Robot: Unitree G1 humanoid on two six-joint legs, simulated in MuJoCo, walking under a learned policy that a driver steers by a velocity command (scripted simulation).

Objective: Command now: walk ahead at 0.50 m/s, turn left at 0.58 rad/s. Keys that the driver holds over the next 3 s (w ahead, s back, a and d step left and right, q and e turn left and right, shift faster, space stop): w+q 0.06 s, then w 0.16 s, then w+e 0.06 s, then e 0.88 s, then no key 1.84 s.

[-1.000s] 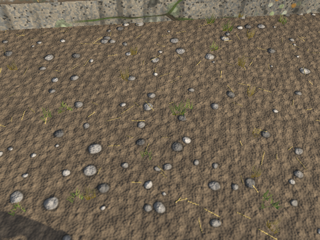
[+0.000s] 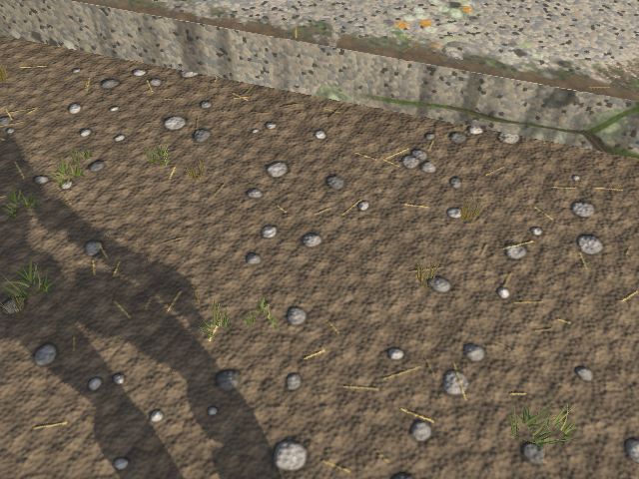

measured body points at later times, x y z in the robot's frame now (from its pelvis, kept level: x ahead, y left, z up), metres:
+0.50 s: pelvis +0.27 -0.04 -0.01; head +0.31 -0.04 +0.44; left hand +0.39 +0.22 -0.12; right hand +0.30 -0.30 -0.15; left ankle +0.09 +0.04 -0.63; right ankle +0.37 -0.09 -0.73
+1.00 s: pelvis +0.34 +0.00 +0.00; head +0.36 +0.01 +0.45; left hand +0.48 +0.26 -0.12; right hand +0.42 -0.29 -0.10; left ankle +0.37 +0.11 -0.73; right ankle +0.37 -0.09 -0.73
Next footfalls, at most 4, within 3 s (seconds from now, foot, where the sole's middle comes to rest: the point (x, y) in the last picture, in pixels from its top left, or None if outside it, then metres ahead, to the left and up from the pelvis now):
0.42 right None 0.41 -0.09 -0.77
1.00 left None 0.41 0.09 -0.77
1.46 right None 0.30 -0.09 -0.77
1.74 left None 0.40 0.11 -0.77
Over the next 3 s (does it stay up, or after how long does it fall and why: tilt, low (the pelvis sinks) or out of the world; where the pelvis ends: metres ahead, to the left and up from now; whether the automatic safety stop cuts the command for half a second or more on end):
stays up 0.32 0.03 0.01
